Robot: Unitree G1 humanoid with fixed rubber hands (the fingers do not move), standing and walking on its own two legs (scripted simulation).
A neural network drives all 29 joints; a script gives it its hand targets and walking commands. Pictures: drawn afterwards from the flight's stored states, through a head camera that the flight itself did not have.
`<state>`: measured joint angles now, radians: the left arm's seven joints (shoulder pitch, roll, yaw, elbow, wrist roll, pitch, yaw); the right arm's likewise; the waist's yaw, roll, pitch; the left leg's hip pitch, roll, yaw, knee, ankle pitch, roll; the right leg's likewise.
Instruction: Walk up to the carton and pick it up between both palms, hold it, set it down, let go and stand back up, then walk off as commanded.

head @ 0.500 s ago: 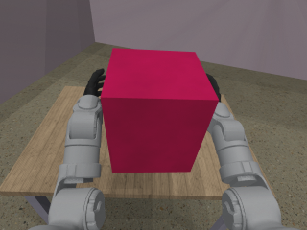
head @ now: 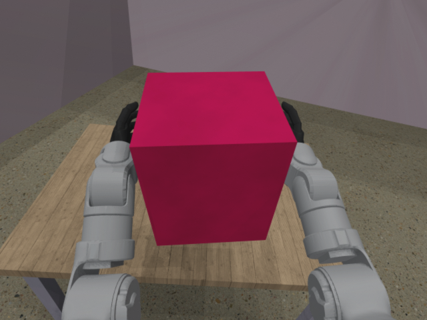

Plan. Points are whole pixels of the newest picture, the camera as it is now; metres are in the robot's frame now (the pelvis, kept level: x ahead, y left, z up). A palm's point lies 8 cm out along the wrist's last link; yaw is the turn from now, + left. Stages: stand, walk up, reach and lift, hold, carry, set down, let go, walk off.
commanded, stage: hold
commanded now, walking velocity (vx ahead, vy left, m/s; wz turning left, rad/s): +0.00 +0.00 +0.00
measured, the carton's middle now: (209, 160) +0.36 +0.00 +0.17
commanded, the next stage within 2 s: none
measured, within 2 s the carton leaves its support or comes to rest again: neither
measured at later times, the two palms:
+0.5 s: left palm (125, 141) +0.37 +0.15 +0.20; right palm (289, 148) +0.37 -0.15 +0.20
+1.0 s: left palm (129, 146) +0.37 +0.14 +0.19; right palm (292, 155) +0.36 -0.16 +0.19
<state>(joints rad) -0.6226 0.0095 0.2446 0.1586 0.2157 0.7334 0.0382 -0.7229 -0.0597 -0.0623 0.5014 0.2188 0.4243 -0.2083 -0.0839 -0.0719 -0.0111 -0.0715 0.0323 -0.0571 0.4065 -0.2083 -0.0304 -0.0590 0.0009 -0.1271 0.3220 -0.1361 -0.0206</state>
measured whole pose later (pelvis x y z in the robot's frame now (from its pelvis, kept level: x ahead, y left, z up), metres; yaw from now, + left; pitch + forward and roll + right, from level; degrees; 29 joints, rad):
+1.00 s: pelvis +0.00 +0.01 +0.00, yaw -2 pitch -8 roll -1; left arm -0.62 -0.02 0.24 0.12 0.26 0.77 0.03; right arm -0.70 -0.09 -0.04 0.48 0.23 0.43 -0.20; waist -0.08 -0.03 0.04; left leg -0.06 0.03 -0.03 0.41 -0.21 -0.02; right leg -0.05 0.00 -0.10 0.32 -0.13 -0.01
